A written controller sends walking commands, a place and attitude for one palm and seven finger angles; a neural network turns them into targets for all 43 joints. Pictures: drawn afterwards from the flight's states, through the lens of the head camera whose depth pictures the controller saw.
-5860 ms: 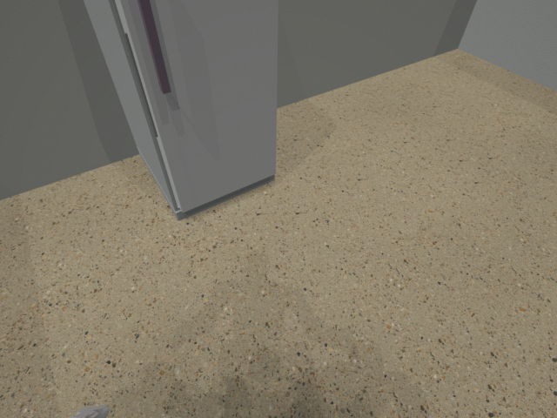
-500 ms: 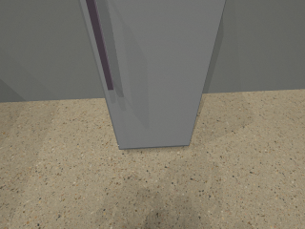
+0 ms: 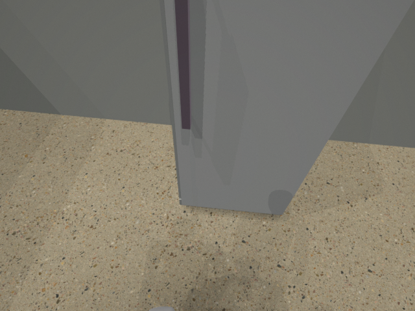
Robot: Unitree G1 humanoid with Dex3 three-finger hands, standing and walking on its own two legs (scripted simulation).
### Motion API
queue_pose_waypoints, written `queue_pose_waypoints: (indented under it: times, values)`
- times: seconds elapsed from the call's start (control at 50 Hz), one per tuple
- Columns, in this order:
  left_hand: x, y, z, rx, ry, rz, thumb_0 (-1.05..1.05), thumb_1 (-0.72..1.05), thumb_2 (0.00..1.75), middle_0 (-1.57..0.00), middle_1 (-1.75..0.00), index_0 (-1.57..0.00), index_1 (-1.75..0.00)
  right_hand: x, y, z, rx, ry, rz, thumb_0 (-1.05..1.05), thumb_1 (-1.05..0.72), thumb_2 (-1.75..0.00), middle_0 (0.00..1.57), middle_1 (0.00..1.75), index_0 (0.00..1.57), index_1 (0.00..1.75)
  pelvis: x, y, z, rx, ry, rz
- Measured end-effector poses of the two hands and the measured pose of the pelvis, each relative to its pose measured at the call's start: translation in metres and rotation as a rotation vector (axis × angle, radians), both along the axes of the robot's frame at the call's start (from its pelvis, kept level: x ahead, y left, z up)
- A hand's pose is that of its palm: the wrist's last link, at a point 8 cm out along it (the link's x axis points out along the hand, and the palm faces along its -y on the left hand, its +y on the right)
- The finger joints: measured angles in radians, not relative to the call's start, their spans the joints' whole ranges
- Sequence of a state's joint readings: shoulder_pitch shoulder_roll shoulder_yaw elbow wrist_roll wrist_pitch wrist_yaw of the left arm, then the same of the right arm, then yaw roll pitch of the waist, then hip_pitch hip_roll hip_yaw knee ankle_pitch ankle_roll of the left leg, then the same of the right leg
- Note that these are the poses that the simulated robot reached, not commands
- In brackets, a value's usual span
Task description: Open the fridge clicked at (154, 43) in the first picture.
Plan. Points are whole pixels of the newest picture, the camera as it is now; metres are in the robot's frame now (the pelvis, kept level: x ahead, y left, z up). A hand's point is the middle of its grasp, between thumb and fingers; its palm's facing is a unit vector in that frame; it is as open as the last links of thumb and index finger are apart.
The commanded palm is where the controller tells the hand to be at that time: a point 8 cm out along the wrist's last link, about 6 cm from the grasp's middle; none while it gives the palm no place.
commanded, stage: take the last steps up to it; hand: left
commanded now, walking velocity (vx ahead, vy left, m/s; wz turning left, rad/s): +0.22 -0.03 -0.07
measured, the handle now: (185, 43) +0.63 +0.13 +0.18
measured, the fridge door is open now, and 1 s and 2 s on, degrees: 0 0 0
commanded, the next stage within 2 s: come to a stop and stand still in 0.22 s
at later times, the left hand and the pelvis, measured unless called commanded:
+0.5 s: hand (152, 254) +0.25 +0.16 -0.15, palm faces -0.04 -0.97 -0.23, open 7.4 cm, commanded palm none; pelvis +0.14 -0.01 +0.01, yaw -1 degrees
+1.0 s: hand out of the picture +0.13 +0.23 -0.16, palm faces +0.03 -0.98 -0.21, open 7.4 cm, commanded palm none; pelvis +0.11 +0.04 +0.02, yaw -2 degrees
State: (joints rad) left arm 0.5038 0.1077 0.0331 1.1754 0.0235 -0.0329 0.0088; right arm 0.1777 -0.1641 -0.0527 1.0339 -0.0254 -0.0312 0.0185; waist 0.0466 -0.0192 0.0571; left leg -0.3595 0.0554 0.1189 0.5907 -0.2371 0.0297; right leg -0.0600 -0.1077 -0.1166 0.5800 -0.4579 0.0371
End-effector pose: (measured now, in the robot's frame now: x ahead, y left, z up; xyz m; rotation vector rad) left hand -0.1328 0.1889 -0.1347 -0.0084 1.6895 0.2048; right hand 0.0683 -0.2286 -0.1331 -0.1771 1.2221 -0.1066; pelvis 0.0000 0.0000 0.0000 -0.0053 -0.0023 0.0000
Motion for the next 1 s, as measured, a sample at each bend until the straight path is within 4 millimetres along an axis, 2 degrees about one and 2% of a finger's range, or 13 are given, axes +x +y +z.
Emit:
queue_pose_waypoints:
  times: [0.04, 0.08, 0.14, 0.22, 0.34, 0.4, 0.44, 0.5, 0.58, 0.74, 0.78, 0.86, 1.0]
  values:
    - [0.02, 0.014, -0.004, 0.0, 0.005, -0.026, 0.01, 0.9, 0.9, -0.2, -0.3, -0.2, -0.3, 0.017, 0.012, 0.003, 0.0, -0.044, -0.013, 0.01, -0.91, -0.9, 0.2, 0.3, 0.2, 0.3, 0.01, 0.007, 0.0, 0.007, -0.011, -0.019]
    - [0.053, 0.028, -0.004, 0.01, -0.035, -0.061, 0.01, 0.9, 0.9, -0.2, -0.3, -0.2, -0.3, 0.027, 0.017, 0.009, -0.004, -0.08, -0.061, 0.0, -0.92, -0.9, 0.2, 0.3, 0.2, 0.3, 0.022, 0.011, 0.004, 0.009, -0.017, -0.035]
    - [0.118, 0.047, -0.002, 0.039, -0.152, -0.108, 0.01, 0.91, 0.9, -0.19, -0.3, -0.2, -0.3, 0.035, 0.015, 0.018, -0.027, -0.094, -0.096, -0.02, -0.95, -0.9, 0.21, 0.3, 0.21, 0.3, 0.039, 0.016, 0.012, 0.013, -0.02, -0.043]
    - [0.21, 0.06, 0.007, 0.081, -0.342, -0.147, 0.01, 0.91, 0.9, -0.19, -0.3, -0.2, -0.3, 0.032, 0.013, 0.017, -0.025, -0.028, -0.102, -0.02, -0.95, -0.9, 0.21, 0.3, 0.21, 0.3, 0.063, 0.017, 0.018, 0.021, -0.018, -0.041]
    - [0.322, 0.05, 0.022, 0.112, -0.519, -0.221, 0.01, 0.91, 0.9, -0.19, -0.3, -0.2, -0.3, 0.019, 0.012, 0.0, 0.025, 0.109, -0.148, 0.0, -0.92, -0.9, 0.2, 0.3, 0.2, 0.3, 0.101, 0.006, 0.014, 0.033, -0.028, -0.042]
    - [0.36, 0.038, 0.02, 0.128, -0.565, -0.258, 0.01, 0.91, 0.9, -0.19, -0.3, -0.2, -0.3, 0.016, 0.009, -0.015, 0.053, 0.175, -0.175, 0.0, -0.92, -0.9, 0.2, 0.3, 0.2, 0.3, 0.123, -0.006, 0.005, 0.041, -0.035, -0.042]
    - [0.374, 0.028, 0.019, 0.13, -0.57, -0.268, 0.0, 0.91, 0.9, -0.19, -0.3, -0.2, -0.3, 0.018, 0.007, -0.021, 0.065, 0.215, -0.188, 0.0, -0.91, -0.9, 0.2, 0.3, 0.2, 0.3, 0.133, -0.01, 0.002, 0.021, -0.036, -0.036]
    - [0.38, 0.017, 0.019, 0.119, -0.55, -0.268, 0.0, 0.91, 0.9, -0.19, -0.3, -0.2, -0.3, 0.027, 0.005, -0.019, 0.065, 0.246, -0.198, 0.01, -0.91, -0.9, 0.2, 0.3, 0.2, 0.3, 0.139, -0.013, 0.005, 0.016, -0.032, -0.025]
    - [0.371, 0.014, 0.017, 0.109, -0.504, -0.236, 0.0, 0.91, 0.9, -0.2, -0.3, -0.2, -0.3, 0.048, 0.003, -0.013, 0.05, 0.23, -0.176, 0.01, -0.91, -0.9, 0.2, 0.3, 0.2, 0.3, 0.138, -0.01, 0.01, 0.023, -0.027, -0.018]
    - [0.339, 0.058, 0.001, 0.116, -0.451, -0.19, 0.0, 0.91, 0.9, -0.2, -0.3, -0.21, -0.3, 0.086, 0.012, -0.003, -0.014, 0.087, -0.127, 0.01, -0.91, -0.9, 0.2, 0.3, 0.2, 0.3, 0.123, 0.016, 0.004, 0.001, -0.023, -0.021]
    - [0.328, 0.07, -0.007, 0.109, -0.434, -0.173, 0.0, 0.91, 0.9, -0.2, -0.3, -0.21, -0.3, 0.086, 0.019, 0.0, -0.034, 0.055, -0.119, 0.0, -0.91, -0.9, 0.2, 0.3, 0.2, 0.3, 0.119, 0.025, 0.0, -0.002, -0.031, -0.023]
    - [0.304, 0.087, -0.003, 0.106, -0.381, -0.152, 0.01, 0.91, 0.9, -0.2, -0.3, -0.2, -0.3, 0.082, 0.033, 0.012, -0.046, 0.05, -0.1, 0.0, -0.91, -0.9, 0.2, 0.3, 0.2, 0.3, 0.116, 0.034, 0.009, -0.003, -0.029, -0.025]
    - [0.258, 0.092, 0.005, 0.106, -0.293, -0.15, 0.01, 0.91, 0.9, -0.19, -0.3, -0.2, -0.3, 0.078, 0.04, 0.016, -0.036, 0.046, -0.097, 0.01, -0.93, -0.9, 0.21, 0.3, 0.2, 0.3, 0.11, 0.042, 0.018, 0.006, -0.017, -0.037]
